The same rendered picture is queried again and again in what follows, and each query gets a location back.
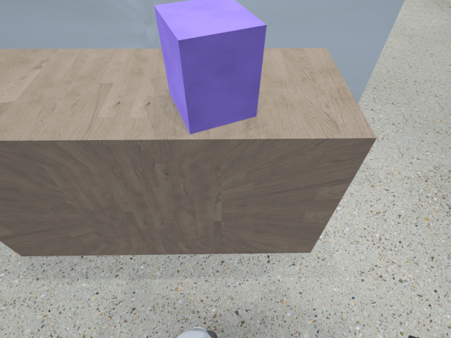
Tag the carton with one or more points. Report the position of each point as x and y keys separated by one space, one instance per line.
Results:
x=213 y=53

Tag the pedestal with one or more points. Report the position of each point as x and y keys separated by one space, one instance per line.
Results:
x=96 y=160

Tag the robot left shin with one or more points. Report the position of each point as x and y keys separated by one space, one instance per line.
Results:
x=200 y=329

